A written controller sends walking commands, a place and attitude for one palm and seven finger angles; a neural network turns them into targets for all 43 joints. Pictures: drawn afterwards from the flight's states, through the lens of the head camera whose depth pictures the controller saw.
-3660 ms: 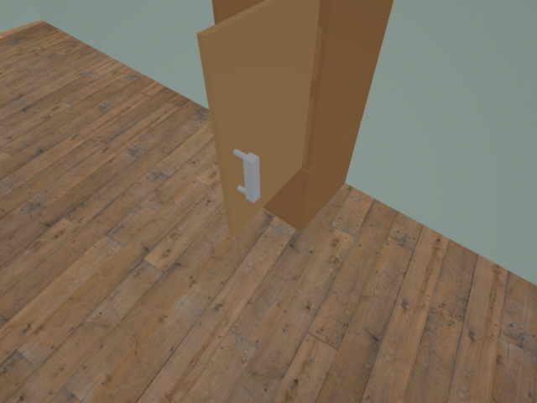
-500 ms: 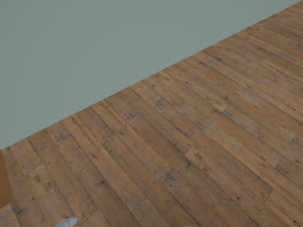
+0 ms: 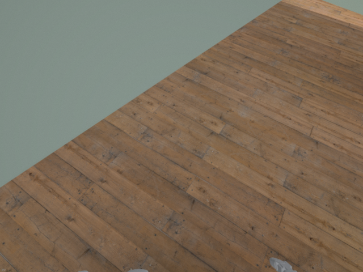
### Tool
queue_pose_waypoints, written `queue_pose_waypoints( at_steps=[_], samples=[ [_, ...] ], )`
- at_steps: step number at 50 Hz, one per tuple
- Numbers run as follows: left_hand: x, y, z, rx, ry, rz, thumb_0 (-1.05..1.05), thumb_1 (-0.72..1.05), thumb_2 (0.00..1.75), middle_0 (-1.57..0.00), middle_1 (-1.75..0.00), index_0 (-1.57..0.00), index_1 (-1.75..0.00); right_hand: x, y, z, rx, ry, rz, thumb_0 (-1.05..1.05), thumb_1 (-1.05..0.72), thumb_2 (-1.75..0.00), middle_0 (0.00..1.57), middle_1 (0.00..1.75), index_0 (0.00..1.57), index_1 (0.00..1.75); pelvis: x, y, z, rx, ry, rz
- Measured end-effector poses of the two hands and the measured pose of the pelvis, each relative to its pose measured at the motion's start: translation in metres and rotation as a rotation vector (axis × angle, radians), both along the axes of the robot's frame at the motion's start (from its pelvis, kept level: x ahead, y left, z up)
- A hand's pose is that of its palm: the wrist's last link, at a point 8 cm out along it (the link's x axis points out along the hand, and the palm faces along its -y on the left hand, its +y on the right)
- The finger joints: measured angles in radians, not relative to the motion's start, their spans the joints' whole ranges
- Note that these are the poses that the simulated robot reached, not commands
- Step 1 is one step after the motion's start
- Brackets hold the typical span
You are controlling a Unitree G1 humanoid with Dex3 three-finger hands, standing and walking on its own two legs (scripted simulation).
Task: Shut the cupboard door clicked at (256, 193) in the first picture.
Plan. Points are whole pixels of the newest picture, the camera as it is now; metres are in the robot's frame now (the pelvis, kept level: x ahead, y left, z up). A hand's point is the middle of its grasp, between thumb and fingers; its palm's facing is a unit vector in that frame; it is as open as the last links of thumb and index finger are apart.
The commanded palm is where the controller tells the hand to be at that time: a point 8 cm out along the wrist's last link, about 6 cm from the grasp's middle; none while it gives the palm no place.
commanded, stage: walk around to get in front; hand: left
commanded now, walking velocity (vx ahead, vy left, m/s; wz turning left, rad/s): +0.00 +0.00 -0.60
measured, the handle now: out of the picture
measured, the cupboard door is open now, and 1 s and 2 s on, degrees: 93 93 93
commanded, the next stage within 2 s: walk to a spot facing it in 1.42 s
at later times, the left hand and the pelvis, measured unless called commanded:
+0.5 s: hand (143, 246) +0.19 +0.10 -0.14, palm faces -0.29 -0.92 -0.25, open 7.4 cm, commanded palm none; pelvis +0.06 -0.07 +0.01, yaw -18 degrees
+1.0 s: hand (187, 163) +0.44 +0.01 -0.15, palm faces -0.52 -0.83 -0.20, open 7.4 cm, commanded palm none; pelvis +0.26 -0.12 +0.01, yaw -33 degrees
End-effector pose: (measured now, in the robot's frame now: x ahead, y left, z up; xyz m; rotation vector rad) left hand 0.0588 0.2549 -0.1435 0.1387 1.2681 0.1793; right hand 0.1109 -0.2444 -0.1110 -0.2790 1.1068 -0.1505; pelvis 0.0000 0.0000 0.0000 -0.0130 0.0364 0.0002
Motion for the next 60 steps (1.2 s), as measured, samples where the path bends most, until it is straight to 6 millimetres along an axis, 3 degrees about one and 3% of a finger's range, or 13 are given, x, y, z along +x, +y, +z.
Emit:
queue_pose_waypoints(
  at_steps=[5, 9, 17, 20, 23, 26, 31, 36, 38, 40, 46, 53, 60],
  samples=[
    [0.030, 0.006, 0.011, 0.002, -0.011, -0.074, 0.00, 0.91, 0.90, -0.20, -0.30, -0.20, -0.30, -0.031, 0.000, 0.008, -0.008, 0.061, -0.050, 0.00, -0.91, -0.90, 0.20, 0.30, 0.21, 0.30, 0.005, 0.000, 0.011, -0.020, 0.005, -0.059],
    [0.055, -0.001, 0.018, 0.013, -0.014, -0.144, 0.00, 0.91, 0.90, -0.19, -0.30, -0.20, -0.30, -0.062, -0.008, 0.005, 0.008, 0.114, -0.128, 0.00, -0.91, -0.90, 0.20, 0.30, 0.21, 0.30, 0.008, -0.005, 0.014, -0.025, 0.008, -0.114],
    [0.121, -0.060, 0.021, 0.041, -0.066, -0.341, 0.00, 0.91, 0.90, -0.19, -0.30, -0.20, -0.30, -0.130, -0.050, -0.029, 0.069, 0.201, -0.318, 0.00, -0.91, -0.90, 0.20, 0.30, 0.21, 0.30, 0.024, -0.039, -0.005, 0.007, 0.002, -0.233],
    [0.136, -0.082, 0.025, 0.051, -0.115, -0.360, 0.00, 0.91, 0.90, -0.19, -0.30, -0.20, -0.30, -0.139, -0.067, -0.039, 0.080, 0.258, -0.361, 0.01, -0.91, -0.90, 0.20, 0.30, 0.21, 0.30, 0.033, -0.051, -0.007, 0.001, -0.014, -0.248],
    [0.137, -0.097, 0.031, 0.052, -0.098, -0.362, 0.00, 0.90, 0.90, -0.20, -0.30, -0.20, -0.30, -0.122, -0.080, -0.030, 0.085, 0.240, -0.383, 0.01, -0.91, -0.90, 0.20, 0.30, 0.20, 0.30, 0.048, -0.061, 0.002, 0.014, -0.017, -0.282],
    [0.136, -0.107, 0.031, 0.040, -0.037, -0.381, 0.00, 0.90, 0.90, -0.20, -0.30, -0.20, -0.30, -0.089, -0.092, -0.017, 0.084, 0.162, -0.400, 0.01, -0.91, -0.90, 0.20, 0.29, 0.20, 0.30, 0.065, -0.071, 0.010, 0.029, -0.012, -0.322],
    [0.141, -0.115, 0.024, 0.014, 0.068, -0.398, 0.00, 0.90, 0.90, -0.20, -0.30, -0.20, -0.30, -0.020, -0.106, -0.005, 0.076, 0.032, -0.406, 0.01, -0.91, -0.90, 0.20, 0.29, 0.20, 0.30, 0.101, -0.080, 0.013, 0.030, -0.008, -0.376],
    [0.168, -0.112, 0.007, 0.005, 0.140, -0.382, 0.00, 0.90, 0.90, -0.20, -0.30, -0.20, -0.30, 0.057, -0.112, -0.002, 0.055, -0.057, -0.383, 0.01, -0.91, -0.90, 0.20, 0.29, 0.20, 0.30, 0.152, -0.084, 0.003, 0.018, -0.016, -0.414],
    [0.188, -0.109, -0.006, 0.004, 0.164, -0.388, 0.00, 0.90, 0.90, -0.20, -0.30, -0.20, -0.30, 0.083, -0.114, -0.006, 0.030, -0.104, -0.383, 0.01, -0.91, -0.90, 0.20, 0.30, 0.20, 0.30, 0.176, -0.084, -0.008, 0.005, -0.017, -0.439],
    [0.214, -0.111, -0.013, 0.008, 0.177, -0.414, 0.00, 0.90, 0.90, -0.20, -0.30, -0.20, -0.30, 0.095, -0.113, -0.007, 0.014, -0.123, -0.400, 0.00, -0.91, -0.90, 0.20, 0.30, 0.20, 0.30, 0.191, -0.086, -0.011, 0.006, -0.028, -0.467],
    [0.327, -0.153, 0.006, -0.003, 0.054, -0.539, 0.01, 0.91, 0.90, -0.19, -0.30, -0.20, -0.30, 0.072, -0.099, -0.003, 0.056, 0.006, -0.520, 0.00, -0.91, -0.90, 0.20, 0.30, 0.21, 0.30, 0.232, -0.104, 0.006, 0.008, -0.025, -0.531],
    [0.444, -0.247, 0.031, -0.017, -0.094, -0.700, 0.00, 0.91, 0.90, -0.19, -0.30, -0.19, -0.30, 0.022, -0.083, -0.013, 0.167, 0.225, -0.701, 0.00, -0.91, -0.90, 0.20, 0.30, 0.21, 0.30, 0.279, -0.143, 0.013, 0.015, -0.012, -0.603],
    [0.524, -0.364, 0.025, -0.023, -0.208, -0.832, 0.00, 0.91, 0.90, -0.19, -0.30, -0.19, -0.30, -0.002, -0.099, -0.038, 0.276, 0.399, -0.833, 0.01, -0.91, -0.90, 0.20, 0.30, 0.20, 0.30, 0.321, -0.215, -0.010, 0.033, -0.017, -0.654]
  ],
)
